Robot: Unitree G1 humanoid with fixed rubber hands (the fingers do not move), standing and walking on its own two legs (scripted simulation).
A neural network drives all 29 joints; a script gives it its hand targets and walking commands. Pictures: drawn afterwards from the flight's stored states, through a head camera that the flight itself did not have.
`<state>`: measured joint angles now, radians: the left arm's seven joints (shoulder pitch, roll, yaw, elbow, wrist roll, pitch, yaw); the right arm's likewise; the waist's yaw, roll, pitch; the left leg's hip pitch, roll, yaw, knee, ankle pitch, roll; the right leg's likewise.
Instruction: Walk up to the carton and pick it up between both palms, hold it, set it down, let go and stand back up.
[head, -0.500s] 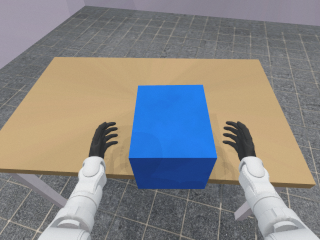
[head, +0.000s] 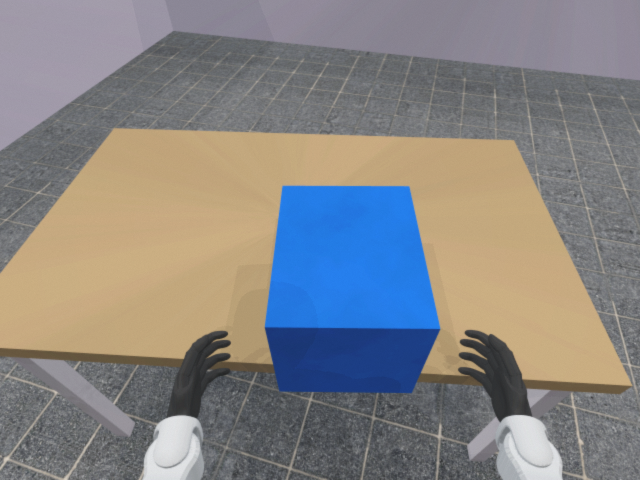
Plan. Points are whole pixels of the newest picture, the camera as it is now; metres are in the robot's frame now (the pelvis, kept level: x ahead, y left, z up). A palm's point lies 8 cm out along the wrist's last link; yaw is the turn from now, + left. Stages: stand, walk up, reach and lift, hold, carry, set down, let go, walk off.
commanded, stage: set down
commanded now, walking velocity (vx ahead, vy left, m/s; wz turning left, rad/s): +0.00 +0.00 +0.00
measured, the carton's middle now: (345, 286) +0.43 -0.02 -0.03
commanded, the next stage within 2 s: let go in 1.34 s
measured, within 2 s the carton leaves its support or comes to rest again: neither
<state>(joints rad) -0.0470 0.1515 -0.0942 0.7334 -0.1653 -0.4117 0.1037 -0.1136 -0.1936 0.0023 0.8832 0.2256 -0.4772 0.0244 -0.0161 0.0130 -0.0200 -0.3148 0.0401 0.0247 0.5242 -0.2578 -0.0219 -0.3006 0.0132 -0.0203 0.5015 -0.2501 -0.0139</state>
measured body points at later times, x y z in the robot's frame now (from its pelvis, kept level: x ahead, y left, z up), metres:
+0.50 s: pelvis +0.00 -0.01 +0.00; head +0.01 +0.00 +0.45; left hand +0.22 +0.20 -0.06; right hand +0.22 -0.22 -0.06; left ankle +0.01 +0.13 -0.74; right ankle +0.01 -0.11 -0.74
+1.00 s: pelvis +0.02 +0.00 +0.01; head +0.01 +0.02 +0.46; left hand +0.19 +0.22 -0.08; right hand +0.19 -0.22 -0.07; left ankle +0.01 +0.13 -0.74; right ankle +0.01 -0.11 -0.74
